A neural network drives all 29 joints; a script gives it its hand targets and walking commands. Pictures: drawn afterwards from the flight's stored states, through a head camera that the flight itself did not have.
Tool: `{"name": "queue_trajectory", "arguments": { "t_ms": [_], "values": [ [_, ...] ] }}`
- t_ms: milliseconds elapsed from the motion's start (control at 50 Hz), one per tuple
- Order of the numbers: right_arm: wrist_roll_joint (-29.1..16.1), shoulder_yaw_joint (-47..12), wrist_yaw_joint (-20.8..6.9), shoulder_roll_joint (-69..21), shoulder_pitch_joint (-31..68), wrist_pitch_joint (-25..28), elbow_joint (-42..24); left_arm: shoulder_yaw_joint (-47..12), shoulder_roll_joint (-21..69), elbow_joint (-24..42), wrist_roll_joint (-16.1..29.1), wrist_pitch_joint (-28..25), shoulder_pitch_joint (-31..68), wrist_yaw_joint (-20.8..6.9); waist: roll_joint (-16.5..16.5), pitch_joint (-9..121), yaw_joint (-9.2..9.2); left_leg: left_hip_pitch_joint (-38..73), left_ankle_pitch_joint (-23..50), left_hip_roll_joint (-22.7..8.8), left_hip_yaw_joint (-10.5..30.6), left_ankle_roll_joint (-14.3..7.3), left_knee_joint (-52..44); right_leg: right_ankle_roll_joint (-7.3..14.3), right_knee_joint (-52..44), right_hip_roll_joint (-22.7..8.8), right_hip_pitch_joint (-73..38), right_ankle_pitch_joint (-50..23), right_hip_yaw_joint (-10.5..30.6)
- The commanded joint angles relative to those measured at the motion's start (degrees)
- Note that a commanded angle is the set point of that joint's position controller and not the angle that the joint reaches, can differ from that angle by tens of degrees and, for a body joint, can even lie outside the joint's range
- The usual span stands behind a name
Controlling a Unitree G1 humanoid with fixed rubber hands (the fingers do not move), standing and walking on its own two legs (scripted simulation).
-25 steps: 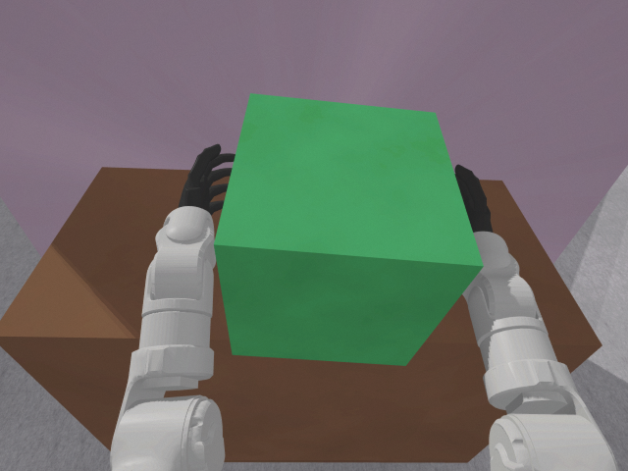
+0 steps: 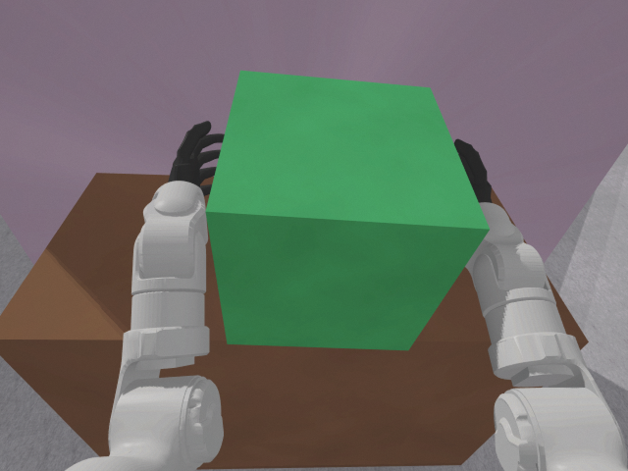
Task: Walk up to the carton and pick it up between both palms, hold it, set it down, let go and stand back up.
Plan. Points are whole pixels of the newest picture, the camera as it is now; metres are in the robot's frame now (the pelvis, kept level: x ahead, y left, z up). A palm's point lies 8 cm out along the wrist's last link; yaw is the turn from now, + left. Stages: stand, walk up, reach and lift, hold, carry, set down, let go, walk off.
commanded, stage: reach and lift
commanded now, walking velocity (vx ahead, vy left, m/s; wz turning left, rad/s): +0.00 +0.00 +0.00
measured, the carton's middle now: (328, 216) +0.40 -0.01 +0.15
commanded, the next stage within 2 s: hold in 0.62 s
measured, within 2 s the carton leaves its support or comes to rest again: neither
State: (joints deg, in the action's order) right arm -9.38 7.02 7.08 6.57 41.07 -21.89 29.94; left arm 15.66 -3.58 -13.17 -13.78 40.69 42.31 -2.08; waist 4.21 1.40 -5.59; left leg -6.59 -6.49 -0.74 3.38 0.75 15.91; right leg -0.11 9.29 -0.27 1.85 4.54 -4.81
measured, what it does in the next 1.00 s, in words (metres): stands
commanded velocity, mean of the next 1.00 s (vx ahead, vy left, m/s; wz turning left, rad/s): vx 0.00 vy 0.00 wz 0.00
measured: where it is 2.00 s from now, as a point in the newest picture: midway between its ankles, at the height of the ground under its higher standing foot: outside the picture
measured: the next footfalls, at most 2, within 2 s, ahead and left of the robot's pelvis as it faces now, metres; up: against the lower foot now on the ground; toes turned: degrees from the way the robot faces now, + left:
none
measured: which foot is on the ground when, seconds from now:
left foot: down 0.00-1.00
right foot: down 0.00-1.00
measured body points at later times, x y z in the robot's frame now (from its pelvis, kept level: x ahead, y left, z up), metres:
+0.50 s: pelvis +0.00 +0.00 +0.00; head -0.03 +0.04 +0.45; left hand +0.40 +0.16 +0.23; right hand +0.39 -0.18 +0.23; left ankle +0.03 +0.12 -0.75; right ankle +0.01 -0.12 -0.75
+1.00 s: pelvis +0.00 +0.00 +0.00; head -0.06 +0.03 +0.45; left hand +0.37 +0.18 +0.26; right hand +0.39 -0.16 +0.27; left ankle +0.03 +0.12 -0.75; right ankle +0.01 -0.12 -0.75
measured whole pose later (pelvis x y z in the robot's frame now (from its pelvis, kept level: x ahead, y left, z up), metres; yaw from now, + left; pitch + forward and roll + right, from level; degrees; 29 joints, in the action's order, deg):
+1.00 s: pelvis +0.00 +0.00 +0.00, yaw +0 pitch -4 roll -1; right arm -18.1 3.9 10.5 10.2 50.0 -34.8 27.2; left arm 18.6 -3.9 -1.8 -15.0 54.2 44.4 -3.9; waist 3.2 4.3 -4.5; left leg -5.5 -6.7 -1.2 3.6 1.1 16.1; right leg 0.3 8.6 0.4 0.2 4.4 -4.9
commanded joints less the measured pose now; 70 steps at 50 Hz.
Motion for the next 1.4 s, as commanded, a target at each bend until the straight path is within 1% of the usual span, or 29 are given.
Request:
{"name": "queue_trajectory", "arguments": {
  "t_ms": [0, 40, 100, 140, 180, 240, 340, 420, 440, 460, 480, 540, 580, 640, 700, 760, 840, 880, 960, 1080, 1100, 1120, 1160, 1200, 1220, 1260, 1300, 1340, 1380],
  "values": [
    [-4.1, -15.0, -2.6, -17.5, 35.2, 1.1, -16.0, -19.4, 24.4, 9.3, 6.5, -1.5, 26.3, -7.5, -3.8, 23.0, -0.27, 7.9, 14.9, 4.1, -3.3, 0.9, 0.1, -0.5, 0.8, 3.4, -10.4, -15.0, -1.0],
    [-5.0, -16.0, -1.6, -17.4, 34.5, 0.3, -17.2, -19.5, 23.8, 11.3, 6.6, -1.1, 26.3, -8.1, -2.8, 22.9, -0.67, 8.2, 16.4, 4.3, -3.2, 0.9, 0.0, -0.5, 0.8, 3.5, -11.7, -17.1, -0.9],
    [-5.9, -15.7, -1.4, -18.1, 36.0, -0.6, -18.1, -20.6, 24.2, 14.2, 7.4, -0.6, 29.9, -8.1, -4.3, 21.5, -1.1, 6.8, 11.8, 4.2, -3.4, 0.8, -0.7, 0.0, 0.5, 3.1, -9.7, -12.1, -1.0],
    [-5.9, -15.5, -1.7, -17.6, 35.4, -0.9, -16.2, -20.8, 24.5, 14.4, 7.4, -0.1, 30.2, -7.6, -5.8, 20.7, -1.17, 6.6, 9.7, 3.6, -3.6, 1.2, -1.2, 0.6, 0.4, 3.2, -8.3, -9.3, -1.2],
    [-5.7, -15.1, -2.1, -17.0, 35.6, -1.2, -15.6, -20.0, 23.9, 12.7, 7.0, 0.5, 29.2, -7.6, -5.1, 19.6, -0.48, 6.2, 8.3, 3.7, -3.8, 1.3, -1.4, 0.5, 0.1, 3.2, -7.5, -7.1, -1.5],
    [-5.4, -14.1, -2.8, -17.2, 39.5, -1.3, -15.7, -20.6, 24.4, 12.7, 7.7, 0.9, 31.7, -7.2, -5.9, 20.8, -0.42, 5.0, 5.3, 3.5, -3.8, 1.1, -1.5, 0.3, 0.4, 3.2, -5.7, -3.3, -1.3],
    [-6.4, -15.4, -2.2, -16.6, 37.5, -1.8, -16.7, -19.9, 24.5, 12.9, 7.3, 1.6, 28.9, -7.3, -4.8, 23.8, -0.44, 8.7, 13.3, 3.4, -3.5, 1.1, -0.2, 0.3, 0.3, 3.5, -8.2, -11.3, -0.8],
    [-7.3, -15.3, -1.4, -16.5, 39.6, -3.0, -16.9, -19.7, 23.5, 13.7, 7.5, 2.5, 31.2, -7.4, -4.4, 21.8, -0.23, 6.7, 11.3, 3.6, -3.7, 1.0, -0.5, 0.1, 0.4, 3.4, -8.7, -9.8, -0.7],
    [-7.9, -14.7, -1.4, -16.8, 42.6, -2.0, -24.0, -26.3, 24.5, 25.9, 11.0, 1.8, 35.1, -6.9, -7.7, 31.6, -5.0, 12.9, 16.1, 3.5, -2.7, 2.7, 1.7, -0.5, 0.6, 4.9, -7.0, -11.8, -1.6],
    [-7.0, -16.0, -1.4, -16.8, 42.2, -3.2, -22.2, -25.4, 25.0, 22.0, 9.1, 2.8, 34.9, -7.1, -8.5, 29.4, -2.79, 14.1, 18.5, 3.5, -2.8, 2.4, 2.2, -0.3, 0.6, 4.1, -5.9, -13.6, -1.1],
    [-7.2, -15.8, -1.3, -15.9, 41.3, -4.2, -20.2, -23.5, 23.7, 19.4, 8.8, 3.5, 33.4, -7.5, -6.4, 26.3, -2.58, 12.1, 16.6, 3.6, -2.6, 2.3, 1.8, -0.4, 0.0, 4.0, -6.2, -12.1, -1.1],
    [-7.6, -14.1, -1.4, -15.0, 41.2, -5.7, -15.0, -19.5, 22.1, 14.2, 7.8, 5.1, 33.1, -8.3, -4.9, 19.8, -1.14, 6.4, 8.1, 3.3, -3.3, 1.6, -0.6, -0.4, -0.9, 3.4, -6.0, -5.2, -1.0],
    [-7.8, -13.6, -1.3, -15.1, 42.2, -6.1, -14.1, -18.1, 22.1, 12.8, 7.3, 5.5, 33.7, -8.8, -4.5, 19.6, -0.9, 5.3, 7.2, 3.4, -3.4, 1.3, -0.9, -0.4, -0.8, 3.4, -7.0, -5.5, -0.9],
    [-9.4, -15.0, -0.7, -15.6, 42.8, -6.8, -15.2, -16.9, 22.2, 13.7, 6.5, 5.9, 33.7, -9.4, -4.1, 22.0, -0.13, 6.4, 11.3, 3.8, -3.4, 0.9, -0.1, -0.6, -0.1, 3.5, -9.6, -10.5, -0.6],
    [-12.3, -18.4, 0.5, -16.1, 42.2, -7.7, -18.3, -17.0, 22.6, 17.8, 6.1, 7.0, 32.2, -9.7, -4.0, 24.2, 1.24, 8.7, 17.2, 4.0, -3.4, 0.9, 0.6, -0.8, 0.5, 3.6, -11.7, -15.3, -0.3],
    [-14.3, -20.3, 1.5, -15.8, 42.2, -8.8, -20.2, -17.9, 22.6, 21.1, 6.4, 8.8, 31.2, -9.5, -3.8, 22.7, 2.12, 9.6, 17.8, 3.7, -3.8, 1.1, 0.2, -0.7, 0.2, 3.7, -10.6, -13.4, -0.3],
    [-13.6, -17.4, 1.1, -15.0, 44.6, -9.9, -18.6, -19.3, 22.3, 20.5, 8.2, 10.2, 34.1, -9.3, -4.3, 19.3, 0.69, 6.3, 8.9, 3.5, -4.5, 1.2, -1.3, -0.2, -1.1, 3.5, -7.3, -3.9, -0.1],
    [-12.8, -15.7, 0.9, -15.0, 45.8, -10.4, -17.5, -19.8, 22.3, 19.7, 8.9, 10.3, 35.9, -9.5, -5.0, 19.4, -0.25, 4.7, 5.5, 3.5, -4.5, 1.1, -1.6, -0.1, -1.1, 3.4, -6.7, -1.6, 0.0],
    [-12.6, -14.5, 1.2, -15.0, 46.9, -11.6, -15.7, -19.3, 22.1, 18.0, 9.5, 9.9, 37.5, -10.3, -6.0, 21.0, -0.81, 3.7, 4.9, 3.6, -3.9, 1.1, -1.4, -0.1, -0.7, 3.1, -6.8, -2.0, 0.2],
    [-14.1, -14.5, 1.8, -13.8, 46.6, -13.2, -13.7, -17.3, 21.2, 16.5, 8.8, 9.8, 37.2, -11.8, -6.5, 21.7, -0.1, 3.1, 6.7, 3.3, -3.1, 1.5, -1.6, 0.3, -0.4, 3.0, -8.1, -3.9, 0.5],
    [-12.9, -13.0, 1.5, -14.0, 46.4, -13.4, -11.3, -13.7, 19.5, 10.6, 8.0, 9.4, 38.1, -11.9, -3.8, 17.5, 0.21, 0.8, 3.9, 3.4, -3.4, 0.9, -2.6, -0.2, -0.7, 2.5, -6.8, -1.6, 0.1],
    [-11.9, -12.0, 1.0, -13.2, 46.5, -13.3, -8.7, -12.2, 18.7, 8.1, 7.4, 8.7, 38.9, -12.0, -3.0, 14.9, 0.5, -1.5, -0.1, 3.2, -3.3, 0.7, -3.6, -0.1, -0.8, 2.2, -6.6, 1.7, 0.0],
    [-10.4, -10.2, -0.2, -14.1, 46.4, -12.0, -5.9, -10.2, 20.1, 3.9, 6.5, 6.8, 38.0, -12.1, -3.9, 14.2, 0.74, -4.7, -5.0, 3.2, -3.6, 0.4, -4.6, -0.1, -0.3, 1.8, -6.1, 5.4, 0.4],
    [-10.1, -10.8, -0.6, -15.2, 45.2, -10.1, -7.9, -11.2, 20.7, 6.2, 6.5, 4.7, 36.9, -11.7, -4.6, 20.1, 0.75, -1.5, 1.1, 3.2, -3.6, 0.4, -3.8, 0.0, 0.3, 1.8, -6.8, 0.1, 0.8],
    [-10.1, -11.8, -0.5, -15.7, 41.3, -8.8, -9.5, -12.8, 20.8, 9.0, 7.1, 3.3, 34.4, -11.6, -5.1, 23.4, 0.43, 1.9, 7.2, 3.3, -3.7, 0.5, -2.3, -0.1, 1.2, 2.2, -8.2, -5.4, 0.7],
    [-11.8, -14.7, 0.4, -15.5, 41.1, -7.9, -13.3, -16.3, 21.1, 14.3, 8.5, 2.9, 33.9, -11.0, -6.2, 27.2, 0.07, 7.3, 17.1, 3.6, -3.2, 1.6, -0.2, 0.2, 1.4, 2.7, -8.6, -13.3, 0.8],
    [-12.3, -16.3, 1.2, -14.0, 39.6, -7.8, -14.3, -17.4, 20.7, 16.5, 8.6, 3.7, 32.1, -10.6, -6.6, 25.9, 0.37, 10.1, 20.5, 3.4, -2.7, 2.1, 0.7, 0.7, 0.5, 3.4, -8.2, -14.4, 0.7],
    [-13.5, -18.0, 1.4, -14.2, 39.1, -7.5, -16.8, -19.3, 20.4, 19.4, 9.1, 4.4, 31.3, -9.9, -6.9, 23.8, 0.84, 9.7, 19.9, 3.2, -2.9, 2.5, 0.6, 0.9, 0.1, 3.5, -7.9, -12.6, 0.6],
    [-14.4, -19.4, 1.6, -14.9, 39.7, -7.0, -22.2, -21.6, 22.3, 22.9, 10.3, 4.9, 29.8, -9.1, -7.1, 26.6, 0.76, 10.6, 22.2, 2.9, -2.6, 2.5, 1.2, 0.9, 0.2, 3.6, -8.9, -14.3, 0.8]
  ]
}}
